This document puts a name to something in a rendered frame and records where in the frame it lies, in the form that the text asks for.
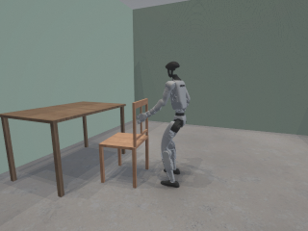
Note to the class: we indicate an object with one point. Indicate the left robot forearm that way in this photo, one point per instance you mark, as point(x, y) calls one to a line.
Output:
point(155, 109)

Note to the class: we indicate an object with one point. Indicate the left robot upper arm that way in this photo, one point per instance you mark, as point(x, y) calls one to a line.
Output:
point(169, 86)

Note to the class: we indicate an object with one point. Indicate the chair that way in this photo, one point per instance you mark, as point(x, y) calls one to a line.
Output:
point(128, 141)

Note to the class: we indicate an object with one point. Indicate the robot left hand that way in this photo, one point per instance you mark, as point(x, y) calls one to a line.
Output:
point(142, 118)

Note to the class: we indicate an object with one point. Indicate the table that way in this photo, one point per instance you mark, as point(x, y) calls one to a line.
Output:
point(53, 115)

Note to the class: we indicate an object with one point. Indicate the left robot shin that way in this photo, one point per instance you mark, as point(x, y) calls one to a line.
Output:
point(168, 164)

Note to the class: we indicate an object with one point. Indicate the right robot upper arm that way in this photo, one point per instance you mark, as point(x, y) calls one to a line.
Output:
point(187, 94)

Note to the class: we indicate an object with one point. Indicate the humanoid robot torso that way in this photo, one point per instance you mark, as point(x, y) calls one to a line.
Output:
point(178, 100)

